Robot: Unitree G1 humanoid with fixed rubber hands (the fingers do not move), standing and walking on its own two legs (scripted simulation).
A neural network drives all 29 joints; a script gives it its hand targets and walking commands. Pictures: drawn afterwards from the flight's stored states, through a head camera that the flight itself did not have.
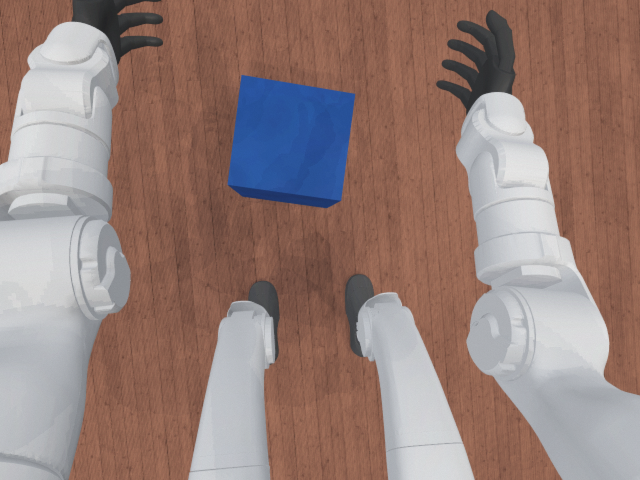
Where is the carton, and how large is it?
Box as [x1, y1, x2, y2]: [227, 75, 354, 207]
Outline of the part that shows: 241,75 227,184 242,196 321,207 327,207 339,201 342,190 354,94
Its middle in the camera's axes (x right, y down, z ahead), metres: -0.06 -0.19 +0.83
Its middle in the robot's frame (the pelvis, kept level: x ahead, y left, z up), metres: +0.52 +0.01 -0.53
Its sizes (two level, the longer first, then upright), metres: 0.210 0.200 0.250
